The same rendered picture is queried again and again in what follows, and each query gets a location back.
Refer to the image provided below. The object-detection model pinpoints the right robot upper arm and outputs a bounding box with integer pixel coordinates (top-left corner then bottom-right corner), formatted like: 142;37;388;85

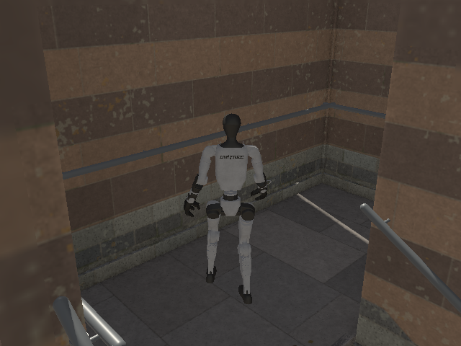
246;145;265;183

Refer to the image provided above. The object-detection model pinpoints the left robot hand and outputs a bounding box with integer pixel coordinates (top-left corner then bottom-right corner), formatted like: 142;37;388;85
184;199;200;217

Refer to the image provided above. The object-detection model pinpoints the left robot upper arm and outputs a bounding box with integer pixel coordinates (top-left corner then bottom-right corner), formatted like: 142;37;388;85
196;145;217;185

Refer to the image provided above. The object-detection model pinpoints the robot left shin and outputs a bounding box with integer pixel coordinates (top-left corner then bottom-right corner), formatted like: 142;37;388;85
207;230;218;274

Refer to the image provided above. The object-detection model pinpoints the robot left foot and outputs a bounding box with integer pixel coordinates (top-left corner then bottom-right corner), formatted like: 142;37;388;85
206;266;217;283

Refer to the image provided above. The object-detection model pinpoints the robot right forearm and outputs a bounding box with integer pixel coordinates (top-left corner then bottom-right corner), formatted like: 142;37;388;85
257;173;267;193

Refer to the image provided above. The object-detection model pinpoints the right robot hand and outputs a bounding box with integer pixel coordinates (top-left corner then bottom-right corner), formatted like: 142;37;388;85
251;188;267;200

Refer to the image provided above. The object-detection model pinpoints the robot left forearm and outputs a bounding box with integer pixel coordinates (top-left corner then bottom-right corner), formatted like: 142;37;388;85
187;174;203;203

